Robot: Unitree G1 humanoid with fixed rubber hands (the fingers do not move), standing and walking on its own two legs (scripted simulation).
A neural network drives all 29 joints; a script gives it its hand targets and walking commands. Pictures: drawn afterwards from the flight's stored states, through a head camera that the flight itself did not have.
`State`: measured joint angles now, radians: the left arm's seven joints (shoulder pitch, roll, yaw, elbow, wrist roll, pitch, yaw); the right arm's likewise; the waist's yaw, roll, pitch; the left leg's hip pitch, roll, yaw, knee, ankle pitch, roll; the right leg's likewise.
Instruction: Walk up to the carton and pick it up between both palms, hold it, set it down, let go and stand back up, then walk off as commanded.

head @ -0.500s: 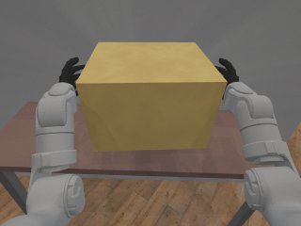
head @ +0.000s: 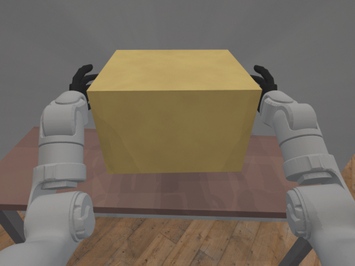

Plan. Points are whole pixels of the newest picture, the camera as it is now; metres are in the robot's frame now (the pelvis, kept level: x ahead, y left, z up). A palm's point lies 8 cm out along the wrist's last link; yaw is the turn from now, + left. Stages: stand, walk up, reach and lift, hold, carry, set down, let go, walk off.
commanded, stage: hold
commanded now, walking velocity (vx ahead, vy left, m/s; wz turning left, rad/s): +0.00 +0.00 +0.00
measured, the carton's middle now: (173, 105) +0.44 +0.00 +0.22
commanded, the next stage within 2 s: set down in 1.94 s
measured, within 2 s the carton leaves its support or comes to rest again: neither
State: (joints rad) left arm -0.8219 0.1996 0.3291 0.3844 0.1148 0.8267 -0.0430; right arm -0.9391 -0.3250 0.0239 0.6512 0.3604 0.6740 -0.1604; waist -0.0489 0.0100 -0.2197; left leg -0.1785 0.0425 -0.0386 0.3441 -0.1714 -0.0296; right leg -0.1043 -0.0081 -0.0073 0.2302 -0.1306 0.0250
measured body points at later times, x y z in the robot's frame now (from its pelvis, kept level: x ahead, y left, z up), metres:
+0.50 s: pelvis -0.02 +0.00 +0.00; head -0.09 +0.01 +0.44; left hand +0.35 +0.20 +0.25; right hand +0.36 -0.20 +0.26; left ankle +0.01 +0.14 -0.75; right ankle -0.01 -0.14 -0.75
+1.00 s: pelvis +0.00 +0.00 +0.00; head -0.08 +0.02 +0.44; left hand +0.38 +0.21 +0.26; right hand +0.38 -0.19 +0.28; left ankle +0.01 +0.14 -0.75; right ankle -0.01 -0.14 -0.75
